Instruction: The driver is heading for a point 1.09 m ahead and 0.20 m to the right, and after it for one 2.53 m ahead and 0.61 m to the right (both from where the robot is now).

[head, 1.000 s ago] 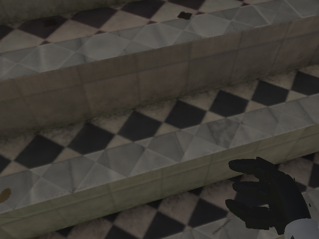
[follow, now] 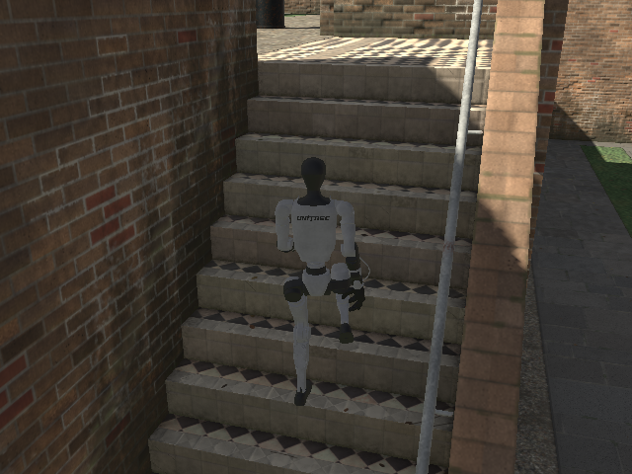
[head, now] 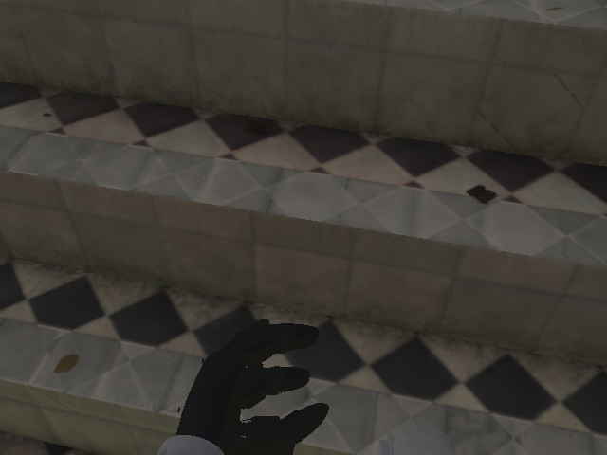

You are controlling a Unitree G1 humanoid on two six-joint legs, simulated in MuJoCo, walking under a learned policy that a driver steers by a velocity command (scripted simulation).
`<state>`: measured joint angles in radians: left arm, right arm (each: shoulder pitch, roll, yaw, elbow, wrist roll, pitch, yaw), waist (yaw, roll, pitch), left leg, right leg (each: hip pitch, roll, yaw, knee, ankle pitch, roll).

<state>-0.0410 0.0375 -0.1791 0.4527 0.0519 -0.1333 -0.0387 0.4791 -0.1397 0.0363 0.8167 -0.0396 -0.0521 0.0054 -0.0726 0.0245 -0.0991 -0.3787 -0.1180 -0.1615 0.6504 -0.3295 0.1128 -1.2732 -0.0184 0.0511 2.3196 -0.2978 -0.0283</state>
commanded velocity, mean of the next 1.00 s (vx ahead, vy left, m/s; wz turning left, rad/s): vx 1.00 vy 0.00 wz -0.22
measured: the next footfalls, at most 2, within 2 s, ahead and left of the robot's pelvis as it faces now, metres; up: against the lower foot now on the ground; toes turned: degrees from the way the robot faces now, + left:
right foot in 0.16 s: +0.19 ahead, -0.19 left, +0.22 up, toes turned +12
left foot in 0.56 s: +0.28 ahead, +0.13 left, +0.22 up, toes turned +8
